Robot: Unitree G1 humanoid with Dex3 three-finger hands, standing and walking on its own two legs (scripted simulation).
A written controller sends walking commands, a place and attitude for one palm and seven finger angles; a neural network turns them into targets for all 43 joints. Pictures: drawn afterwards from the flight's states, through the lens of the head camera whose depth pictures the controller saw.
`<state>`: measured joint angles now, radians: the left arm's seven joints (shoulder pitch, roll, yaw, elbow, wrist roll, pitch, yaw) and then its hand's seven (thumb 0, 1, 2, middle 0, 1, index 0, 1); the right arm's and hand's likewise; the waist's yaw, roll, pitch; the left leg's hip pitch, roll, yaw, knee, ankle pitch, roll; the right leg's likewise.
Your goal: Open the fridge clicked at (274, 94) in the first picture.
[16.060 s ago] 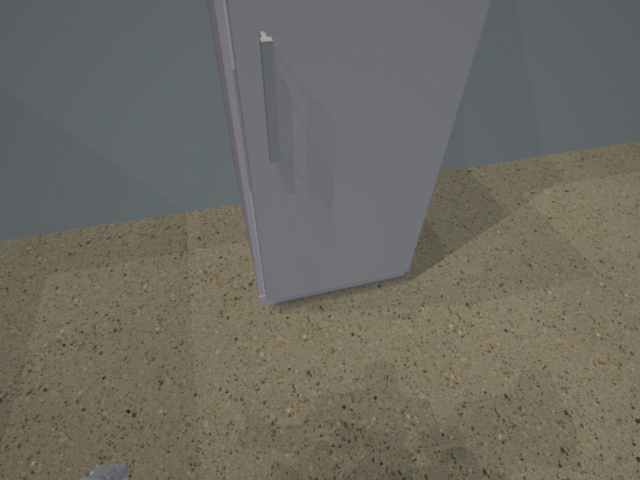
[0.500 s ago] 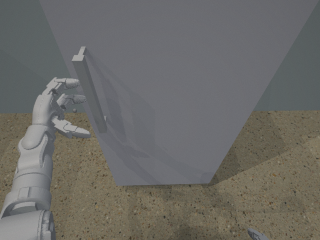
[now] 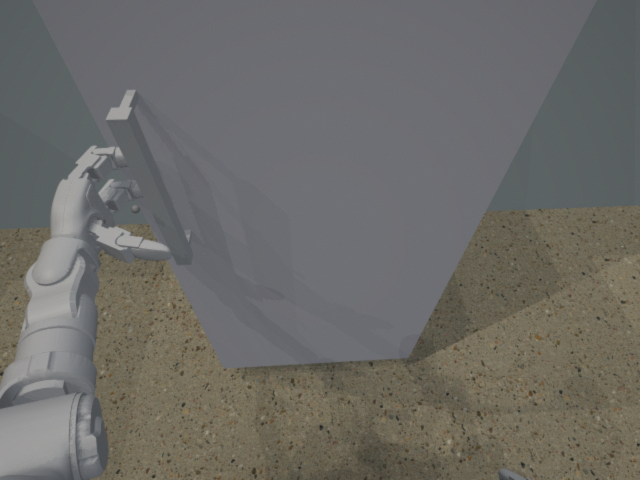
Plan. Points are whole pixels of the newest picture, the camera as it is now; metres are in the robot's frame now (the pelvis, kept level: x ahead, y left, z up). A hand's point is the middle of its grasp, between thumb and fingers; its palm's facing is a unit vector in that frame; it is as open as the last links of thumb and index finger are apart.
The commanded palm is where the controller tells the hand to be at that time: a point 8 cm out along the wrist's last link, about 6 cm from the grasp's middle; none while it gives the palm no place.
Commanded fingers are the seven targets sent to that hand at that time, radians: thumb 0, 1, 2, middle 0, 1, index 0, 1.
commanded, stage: feel for the door with the fingertips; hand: left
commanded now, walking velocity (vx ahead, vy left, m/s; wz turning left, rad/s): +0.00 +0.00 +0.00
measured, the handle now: (162, 190) +0.46 +0.22 +0.10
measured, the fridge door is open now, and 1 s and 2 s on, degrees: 0 0 0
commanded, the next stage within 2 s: slide the fingers in behind the handle in 0.18 s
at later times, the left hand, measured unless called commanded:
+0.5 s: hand (132, 208) +0.42 +0.24 +0.11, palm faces +0.07 -1.00 -0.01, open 13.7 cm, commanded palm +0.38 +0.29 +0.11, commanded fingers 0.00 -0.50 0.30 -0.30 -1.20 -0.30 -1.20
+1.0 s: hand (146, 215) +0.41 +0.22 +0.11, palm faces +0.06 -1.00 +0.00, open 14.0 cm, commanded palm +0.38 +0.26 +0.11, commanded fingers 0.00 -0.50 0.30 -0.30 -1.20 -0.30 -1.20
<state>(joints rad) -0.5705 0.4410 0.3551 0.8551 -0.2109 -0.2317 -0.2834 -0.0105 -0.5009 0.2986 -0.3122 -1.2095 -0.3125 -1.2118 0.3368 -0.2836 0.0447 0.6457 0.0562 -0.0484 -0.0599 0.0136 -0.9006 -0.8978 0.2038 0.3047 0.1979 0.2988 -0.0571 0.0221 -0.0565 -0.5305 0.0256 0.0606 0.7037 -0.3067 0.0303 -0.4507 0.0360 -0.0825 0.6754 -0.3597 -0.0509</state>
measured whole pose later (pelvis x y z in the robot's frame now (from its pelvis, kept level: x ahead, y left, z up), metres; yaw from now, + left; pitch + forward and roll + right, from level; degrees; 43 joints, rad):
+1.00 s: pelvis +0.00 +0.02 +0.00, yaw +0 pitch +7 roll -1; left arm -0.52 0.35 0.27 0.74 -0.20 -0.22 -0.20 -0.01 -0.50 0.30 -0.30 -1.20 -0.30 -1.20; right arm 0.31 -0.27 0.04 0.63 0.06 -0.06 -0.04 0.01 -0.90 -0.90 0.20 0.30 0.20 0.30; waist -0.04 0.02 -0.06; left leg -0.52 0.01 0.06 0.71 -0.31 0.05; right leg -0.43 0.02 -0.08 0.67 -0.36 -0.03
